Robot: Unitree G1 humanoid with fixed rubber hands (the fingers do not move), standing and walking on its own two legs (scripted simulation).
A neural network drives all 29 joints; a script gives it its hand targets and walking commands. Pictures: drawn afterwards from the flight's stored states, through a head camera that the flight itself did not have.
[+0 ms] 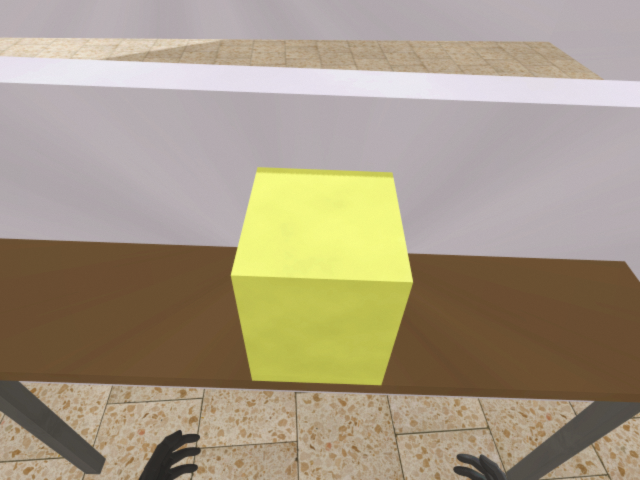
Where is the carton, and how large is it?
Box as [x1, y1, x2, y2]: [231, 167, 412, 384]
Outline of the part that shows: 257,167 231,272 231,278 252,380 381,384 412,283 392,173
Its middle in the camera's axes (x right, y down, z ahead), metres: +0.00 +0.06 +0.59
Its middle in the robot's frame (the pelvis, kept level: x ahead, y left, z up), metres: +0.42 +0.01 +0.02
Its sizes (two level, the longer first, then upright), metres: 0.210 0.200 0.250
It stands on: a table, 0.67 m high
